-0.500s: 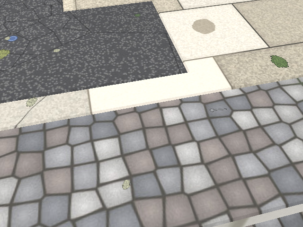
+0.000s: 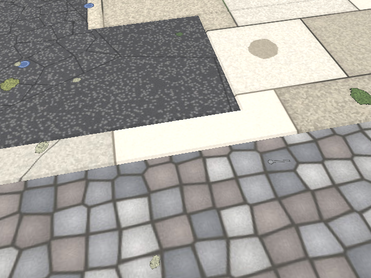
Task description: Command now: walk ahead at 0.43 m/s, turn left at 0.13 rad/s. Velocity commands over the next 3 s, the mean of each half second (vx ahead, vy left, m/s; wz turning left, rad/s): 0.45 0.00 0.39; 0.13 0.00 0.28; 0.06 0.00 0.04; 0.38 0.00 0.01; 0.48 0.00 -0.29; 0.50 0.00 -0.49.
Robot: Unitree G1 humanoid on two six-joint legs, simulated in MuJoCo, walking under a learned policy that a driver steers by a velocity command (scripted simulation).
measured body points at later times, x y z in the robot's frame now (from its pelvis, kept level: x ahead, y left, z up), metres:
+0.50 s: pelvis +0.31 +0.09 +0.06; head +0.35 +0.10 +0.51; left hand +0.40 +0.37 -0.05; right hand +0.45 -0.14 -0.08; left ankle +0.36 +0.14 -0.62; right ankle +0.24 -0.06 -0.49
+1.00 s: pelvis +0.53 +0.12 +0.10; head +0.55 +0.13 +0.55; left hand +0.58 +0.41 +0.01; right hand +0.75 -0.07 -0.01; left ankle +0.43 +0.22 -0.55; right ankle +0.66 +0.10 -0.62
